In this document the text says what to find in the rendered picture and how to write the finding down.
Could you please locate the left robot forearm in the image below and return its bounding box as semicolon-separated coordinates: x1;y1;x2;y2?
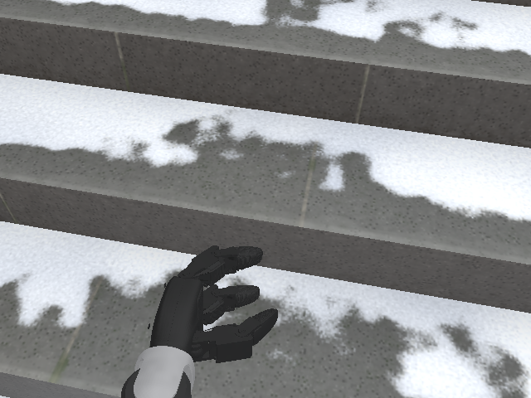
121;346;195;398

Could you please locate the robot left hand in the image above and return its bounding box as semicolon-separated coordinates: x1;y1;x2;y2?
148;245;278;363

